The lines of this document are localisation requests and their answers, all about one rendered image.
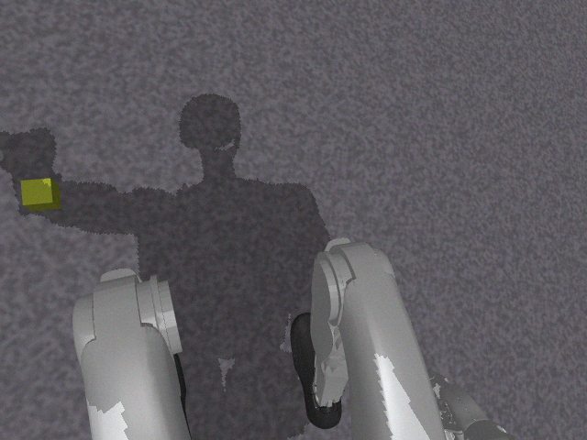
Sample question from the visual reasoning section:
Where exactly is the cube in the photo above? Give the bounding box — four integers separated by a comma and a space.
21, 178, 61, 211

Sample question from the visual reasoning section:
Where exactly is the right robot hand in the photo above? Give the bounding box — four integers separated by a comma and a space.
428, 371, 490, 440

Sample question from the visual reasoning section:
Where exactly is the right robot arm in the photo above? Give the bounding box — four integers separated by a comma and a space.
463, 420, 518, 440

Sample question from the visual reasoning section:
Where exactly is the left robot foot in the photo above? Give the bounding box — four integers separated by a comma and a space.
173, 354, 192, 440

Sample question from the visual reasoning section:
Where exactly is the right robot foot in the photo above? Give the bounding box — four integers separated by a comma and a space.
291, 313, 342, 429

